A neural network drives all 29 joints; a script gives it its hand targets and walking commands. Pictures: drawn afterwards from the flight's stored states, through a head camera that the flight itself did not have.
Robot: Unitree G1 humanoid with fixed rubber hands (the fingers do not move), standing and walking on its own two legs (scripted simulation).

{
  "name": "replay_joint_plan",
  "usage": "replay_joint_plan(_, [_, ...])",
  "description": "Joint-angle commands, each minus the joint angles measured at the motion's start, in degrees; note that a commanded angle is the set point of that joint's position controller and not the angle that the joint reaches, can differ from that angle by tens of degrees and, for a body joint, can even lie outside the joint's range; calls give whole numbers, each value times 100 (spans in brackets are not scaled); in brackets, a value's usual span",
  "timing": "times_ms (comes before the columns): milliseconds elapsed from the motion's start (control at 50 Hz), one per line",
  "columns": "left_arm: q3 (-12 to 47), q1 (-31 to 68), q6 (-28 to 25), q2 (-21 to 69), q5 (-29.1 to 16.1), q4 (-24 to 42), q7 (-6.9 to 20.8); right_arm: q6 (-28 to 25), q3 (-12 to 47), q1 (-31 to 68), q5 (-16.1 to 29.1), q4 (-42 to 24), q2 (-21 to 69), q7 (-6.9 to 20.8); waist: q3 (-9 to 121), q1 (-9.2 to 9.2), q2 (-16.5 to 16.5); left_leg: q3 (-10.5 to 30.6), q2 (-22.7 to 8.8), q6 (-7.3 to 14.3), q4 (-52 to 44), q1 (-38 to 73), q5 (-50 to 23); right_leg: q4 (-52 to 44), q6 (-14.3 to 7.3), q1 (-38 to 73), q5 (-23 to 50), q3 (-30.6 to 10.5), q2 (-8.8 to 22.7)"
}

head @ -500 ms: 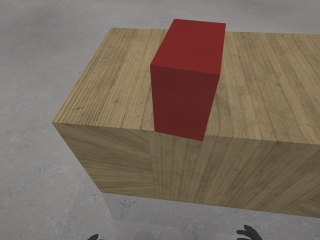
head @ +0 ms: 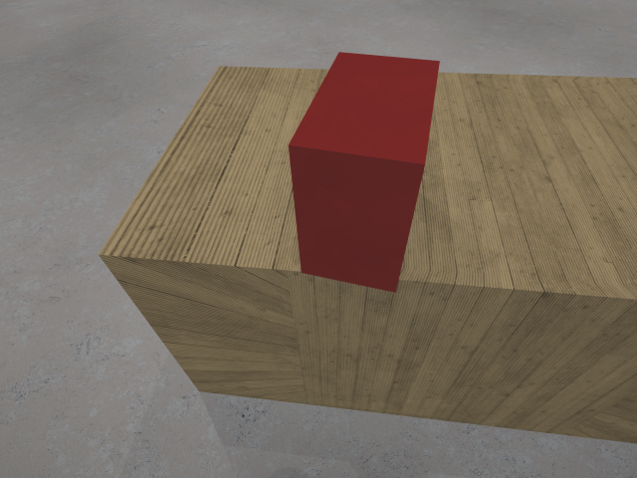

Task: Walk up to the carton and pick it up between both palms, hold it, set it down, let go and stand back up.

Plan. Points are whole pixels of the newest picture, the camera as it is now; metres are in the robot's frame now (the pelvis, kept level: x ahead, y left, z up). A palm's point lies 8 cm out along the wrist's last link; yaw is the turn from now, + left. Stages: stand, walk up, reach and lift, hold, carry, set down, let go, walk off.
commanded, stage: stand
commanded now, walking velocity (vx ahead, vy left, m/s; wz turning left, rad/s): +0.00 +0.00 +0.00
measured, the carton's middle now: (367, 171) +0.54 -0.06 +0.07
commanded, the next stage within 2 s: walk up in 1.58 s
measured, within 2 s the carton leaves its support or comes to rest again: neither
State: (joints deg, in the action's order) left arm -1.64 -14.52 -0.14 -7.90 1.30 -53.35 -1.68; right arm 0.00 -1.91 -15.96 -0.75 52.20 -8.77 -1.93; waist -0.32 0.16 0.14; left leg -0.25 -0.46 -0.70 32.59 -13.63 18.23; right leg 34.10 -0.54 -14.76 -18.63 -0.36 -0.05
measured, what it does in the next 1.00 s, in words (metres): stands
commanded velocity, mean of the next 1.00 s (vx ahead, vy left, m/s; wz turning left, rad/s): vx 0.00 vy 0.00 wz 0.00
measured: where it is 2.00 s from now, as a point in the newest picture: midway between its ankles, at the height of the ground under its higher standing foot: outside the picture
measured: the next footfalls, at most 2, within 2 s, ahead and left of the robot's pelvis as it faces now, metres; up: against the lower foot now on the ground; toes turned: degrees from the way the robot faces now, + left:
none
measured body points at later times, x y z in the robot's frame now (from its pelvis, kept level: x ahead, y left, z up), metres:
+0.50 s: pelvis +0.01 +0.00 +0.01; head +0.01 +0.00 +0.46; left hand +0.02 +0.21 -0.15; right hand +0.02 -0.21 -0.16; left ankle -0.01 +0.13 -0.73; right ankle +0.00 -0.11 -0.73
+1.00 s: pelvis +0.01 +0.00 +0.01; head +0.01 +0.00 +0.46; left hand -0.02 +0.20 -0.16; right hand -0.02 -0.20 -0.16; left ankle -0.01 +0.13 -0.73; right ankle +0.00 -0.11 -0.73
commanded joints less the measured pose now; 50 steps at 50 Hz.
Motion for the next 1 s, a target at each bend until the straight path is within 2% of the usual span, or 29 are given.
replay_joint_plan(0, [-192,-256,-87,-596,-45,33,-25,-84,-89,-165,41,-59,-319,1,-78,-56,6,377,-270,268,-685,-237,-912,-913,-280,239,1105,-490,392])
replay_joint_plan(20, [-134,-243,-65,-427,-31,67,-37,-70,-143,-161,-10,52,-538,-35,-187,-103,-76,344,-209,273,-705,-68,-867,-1002,-285,90,1035,-636,437])
replay_joint_plan(60, [-90,-246,-53,-385,-39,-96,-68,-75,-81,-168,-70,29,-468,-74,-469,-54,280,387,-334,263,-797,101,-1165,-1044,-194,-202,1125,-502,343])
replay_joint_plan(80, [-63,-291,-68,-293,-20,-162,-91,-67,-87,-153,-41,125,-360,-79,-322,-27,22,364,-357,276,-736,163,-1105,-1051,-238,-83,1335,-532,417])
replay_joint_plan(120, [-144,-278,-53,-513,-57,-230,-84,-60,-56,-226,-2,272,-291,-68,-230,-53,-51,454,-326,297,-819,-109,-1089,-983,-238,343,1255,-453,363])
replay_joint_plan(200, [-164,-230,-80,-546,-62,-448,-72,-76,-59,-154,13,412,-344,-49,-95,8,309,345,-282,264,-806,259,-1144,-1123,-285,203,1347,-539,399])
replay_joint_plan(260, [-78,-249,-75,-206,-50,-540,-96,-71,-62,-403,7,639,-312,-90,-353,13,128,390,-356,203,-908,126,-1183,-1133,-305,290,1456,-528,415])
replay_joint_plan(280, [-129,-185,-69,-444,-47,-543,-107,-78,-55,-509,-9,732,-390,-94,-275,43,-166,420,-398,234,-896,160,-1360,-1101,-258,339,1544,-458,399])
replay_joint_plan(300, [-197,-261,-65,-560,-50,-605,-85,-77,-35,-384,-35,748,-235,-73,-143,-12,55,416,-334,240,-915,111,-1151,-1066,-275,495,1252,-470,361])
replay_joint_plan(320, [-186,-401,-53,-548,-69,-661,-70,-90,-71,-190,7,713,-458,-66,-203,-118,-146,426,-382,236,-935,197,-1293,-1111,-205,367,1303,-391,335])
replay_joint_plan(340, [-174,-331,-46,-499,-69,-756,-68,-95,-37,-313,-1,781,-206,-65,-286,-47,109,411,-367,224,-965,88,-1164,-1099,-218,332,1150,-441,351])
replay_joint_plan(360, [-113,-455,-44,-304,-51,-809,-63,-74,-53,-434,-8,923,-336,-73,-349,-34,-150,352,-334,203,-924,280,-1207,-1125,-263,301,1218,-509,394])
replay_joint_plan(400, [-120,-464,-52,-333,-34,-867,-70,-65,-50,-374,6,949,-289,-103,-340,-54,-206,367,-393,247,-911,285,-1377,-1104,-226,325,1530,-457,381])
replay_joint_plan(440, [-105,-605,-69,-307,-14,-954,-61,-46,-49,-448,-4,1011,-310,-141,-266,-28,44,389,-384,250,-864,415,-1356,-1169,-217,301,1624,-465,381])
replay_joint_plan(480, [-80,-514,-78,-146,-54,-983,-76,-82,34,-424,25,1101,-184,-125,-492,-100,7,409,-440,257,-957,125,-1324,-1115,-224,372,1660,-441,444])
replay_joint_plan(500, [-108,-513,-80,-367,-23,-1071,-96,-86,34,-510,4,1114,-66,-112,-286,20,91,429,-404,241,-950,324,-1435,-1110,-201,429,1652,-441,403])
replay_joint_plan(560, [-70,-299,-85,-188,-52,-1073,-116,-58,12,-448,20,1194,-148,-119,-494,53,-133,358,-408,203,-952,324,-1403,-1142,-200,354,1665,-506,432])
replay_joint_plan(600, [-44,-566,-52,-74,-86,-1218,-103,-69,0,-364,-9,1135,-168,-109,-354,-18,110,409,-416,248,-955,372,-1392,-1210,-182,425,1480,-405,346])
replay_joint_plan(620, [-57,-628,-67,-289,-62,-1219,-91,-58,12,-445,38,1226,-219,-115,-492,-22,-61,395,-392,190,-1009,317,-1348,-1243,-178,319,1438,-399,319])
replay_joint_plan(680, [-48,-526,-66,-187,-44,-1281,-123,-66,92,-468,52,1334,-34,-138,-549,-28,79,368,-447,168,-983,440,-1549,-1202,-194,337,1858,-409,390])
replay_joint_plan(700, [-79,-477,-76,-339,-70,-1243,-114,-54,104,-455,38,1325,-84,-155,-661,-14,-67,411,-424,204,-1016,245,-1404,-1214,-183,399,1729,-438,413])
replay_joint_plan(760, [4,-661,-26,4,-89,-1330,-108,-33,64,-532,33,1372,-188,-121,-758,-23,168,345,-385,163,-1092,140,-1231,-1220,-186,456,1413,-418,350])
replay_joint_plan(820, [-51,-628,-48,-187,-53,-1285,-84,-1,35,-473,5,1457,-215,-116,-504,-37,-211,297,-377,187,-1048,431,-1065,-1298,-114,302,1174,-412,381])
replay_joint_plan(840, [-56,-535,-33,-229,-90,-1296,-104,-10,70,-466,18,1383,-131,-117,-693,-19,152,386,-418,180,-1128,193,-1012,-1244,-107,355,1124,-353,299])
replay_joint_plan(860, [-21,-698,-35,-103,-53,-1359,-121,-19,79,-497,18,1428,-66,-120,-614,-58,-121,332,-349,161,-1081,328,-944,-1296,-149,249,989,-445,313])
replay_joint_plan(880, [-48,-640,-41,-124,-52,-1367,-128,-28,53,-474,0,1419,-179,-109,-560,0,34,351,-382,180,-1105,200,-947,-1264,-134,475,1026,-345,332])
replay_joint_plan(920, [-32,-520,-25,-74,-74,-1301,-125,-48,88,-418,-4,1474,-124,-122,-660,-59,-225,412,-349,174,-1179,-63,-899,-1215,-110,592,1132,-355,353])
replay_joint_plan(940, [16,-693,-38,-21,-74,-1382,-110,-17,67,-384,10,1421,-176,-131,-544,-39,139,425,-413,199,-1132,241,-941,-1276,-101,384,1019,-372,302])
replay_joint_plan(980, [25,-680,-39,107,-69,-1435,-109,-37,83,-457,10,1415,-113,-148,-584,-42,-60,346,-420,189,-1027,389,-1207,-1279,-163,260,1263,-461,357])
